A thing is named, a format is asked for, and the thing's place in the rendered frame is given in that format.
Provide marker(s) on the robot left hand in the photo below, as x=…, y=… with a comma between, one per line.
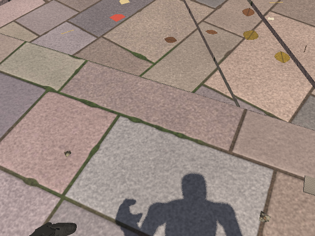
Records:
x=55, y=229

